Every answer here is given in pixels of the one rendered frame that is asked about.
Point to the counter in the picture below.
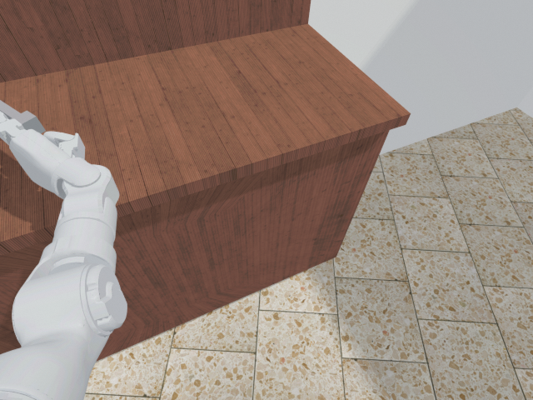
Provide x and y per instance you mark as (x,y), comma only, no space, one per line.
(239,138)

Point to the tap lever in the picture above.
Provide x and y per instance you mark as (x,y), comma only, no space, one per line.
(27,119)

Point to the left robot hand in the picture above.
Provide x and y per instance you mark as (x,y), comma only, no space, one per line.
(39,155)

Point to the left robot forearm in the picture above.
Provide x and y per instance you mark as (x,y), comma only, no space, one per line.
(86,226)

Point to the left robot upper arm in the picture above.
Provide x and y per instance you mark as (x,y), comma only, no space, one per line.
(63,321)

